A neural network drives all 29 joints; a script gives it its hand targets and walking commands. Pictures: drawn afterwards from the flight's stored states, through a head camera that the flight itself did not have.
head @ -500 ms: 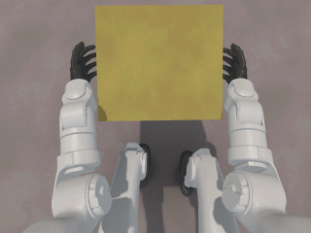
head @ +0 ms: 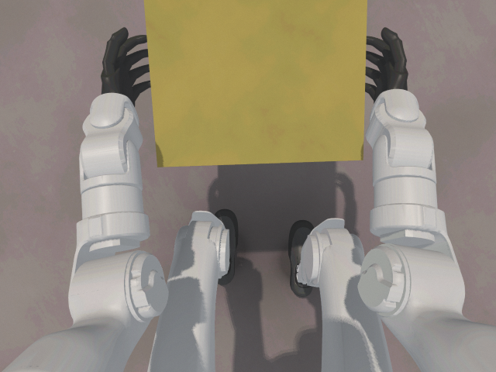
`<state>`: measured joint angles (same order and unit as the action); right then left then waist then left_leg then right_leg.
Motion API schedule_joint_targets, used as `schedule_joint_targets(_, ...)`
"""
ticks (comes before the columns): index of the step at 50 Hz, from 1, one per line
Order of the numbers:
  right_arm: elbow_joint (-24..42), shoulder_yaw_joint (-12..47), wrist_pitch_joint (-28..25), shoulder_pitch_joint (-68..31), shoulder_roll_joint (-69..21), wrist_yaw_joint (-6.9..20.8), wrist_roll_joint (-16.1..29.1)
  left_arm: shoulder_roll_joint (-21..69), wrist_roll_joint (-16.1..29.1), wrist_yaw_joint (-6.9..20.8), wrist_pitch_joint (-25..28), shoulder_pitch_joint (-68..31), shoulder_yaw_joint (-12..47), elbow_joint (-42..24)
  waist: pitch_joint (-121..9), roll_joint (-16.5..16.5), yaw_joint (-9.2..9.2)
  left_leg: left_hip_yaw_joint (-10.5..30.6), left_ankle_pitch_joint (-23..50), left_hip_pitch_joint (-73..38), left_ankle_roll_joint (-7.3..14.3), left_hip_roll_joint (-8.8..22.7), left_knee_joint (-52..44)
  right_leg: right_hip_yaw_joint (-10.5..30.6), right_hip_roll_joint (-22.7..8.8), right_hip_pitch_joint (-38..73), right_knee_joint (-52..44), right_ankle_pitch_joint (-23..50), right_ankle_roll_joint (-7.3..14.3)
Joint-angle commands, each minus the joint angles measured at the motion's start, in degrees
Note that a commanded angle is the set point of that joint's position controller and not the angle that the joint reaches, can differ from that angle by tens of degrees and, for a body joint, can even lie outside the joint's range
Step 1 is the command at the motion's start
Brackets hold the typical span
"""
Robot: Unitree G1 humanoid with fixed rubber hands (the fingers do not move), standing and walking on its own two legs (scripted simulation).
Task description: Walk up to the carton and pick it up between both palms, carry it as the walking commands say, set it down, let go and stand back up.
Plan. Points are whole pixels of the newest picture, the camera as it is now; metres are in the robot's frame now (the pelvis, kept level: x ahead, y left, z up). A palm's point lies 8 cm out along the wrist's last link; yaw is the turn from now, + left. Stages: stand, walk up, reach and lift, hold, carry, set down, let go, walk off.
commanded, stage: set down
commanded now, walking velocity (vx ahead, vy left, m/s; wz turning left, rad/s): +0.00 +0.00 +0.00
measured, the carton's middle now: (255, 80) +0.52 +0.04 -0.21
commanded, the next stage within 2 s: none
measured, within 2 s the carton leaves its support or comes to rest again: neither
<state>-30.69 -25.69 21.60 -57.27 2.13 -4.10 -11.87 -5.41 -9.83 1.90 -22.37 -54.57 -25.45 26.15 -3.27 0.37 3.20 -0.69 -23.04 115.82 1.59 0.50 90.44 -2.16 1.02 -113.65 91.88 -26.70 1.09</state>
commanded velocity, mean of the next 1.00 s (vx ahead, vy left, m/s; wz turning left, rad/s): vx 0.00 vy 0.00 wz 0.00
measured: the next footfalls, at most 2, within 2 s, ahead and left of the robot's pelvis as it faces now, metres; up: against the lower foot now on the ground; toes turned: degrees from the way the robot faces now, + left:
none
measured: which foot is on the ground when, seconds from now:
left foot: down 0.00-1.00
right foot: down 0.00-1.00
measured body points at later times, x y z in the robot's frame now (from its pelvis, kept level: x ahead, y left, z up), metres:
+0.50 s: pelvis -0.02 +0.01 -0.07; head +0.34 +0.03 +0.20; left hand +0.50 +0.24 -0.21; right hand +0.52 -0.14 -0.22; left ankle +0.11 +0.11 -0.49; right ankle +0.10 -0.11 -0.49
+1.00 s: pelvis -0.02 +0.01 -0.13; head +0.37 +0.05 +0.08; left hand +0.51 +0.25 -0.33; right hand +0.56 -0.12 -0.31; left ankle +0.11 +0.11 -0.49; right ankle +0.10 -0.11 -0.49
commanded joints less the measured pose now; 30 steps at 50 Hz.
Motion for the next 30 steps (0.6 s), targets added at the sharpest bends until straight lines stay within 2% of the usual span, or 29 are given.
schedule_joint_targets(1,3.91,40.41,-4.74,-41.01,-44.16,20.05,18.32,46.02,12.63,16.22,3.17,-34.60,36.01,3.20,-73.36,2.46,2.42,-0.20,22.11,-39.21,-0.74,-6.25,-0.20,1.34,7.07,26.39,-1.68,16.98,-0.82)
schedule_joint_targets(8,2.77,39.52,-4.95,-42.23,-41.01,18.48,18.90,42.49,13.88,14.80,3.65,-38.05,36.40,2.50,-71.02,1.83,2.45,0.21,21.26,-36.41,-1.09,-5.80,2.83,1.41,6.78,22.35,1.59,15.13,-0.89)
schedule_joint_targets(18,-1.95,36.21,-4.96,-47.59,-35.19,17.89,18.96,38.90,13.98,13.14,3.68,-44.99,34.35,6.09,-64.89,-0.18,2.03,0.64,13.39,-34.09,-1.32,-5.05,6.40,0.49,5.99,14.02,5.49,6.41,-0.61)
schedule_joint_targets(30,-0.49,38.01,-5.78,-55.33,-30.70,17.39,21.89,34.60,16.48,11.19,4.76,-52.93,35.31,5.28,-72.44,0.13,2.57,0.67,14.38,-39.02,-1.35,-4.06,13.53,-0.62,4.77,14.49,12.47,5.86,-0.79)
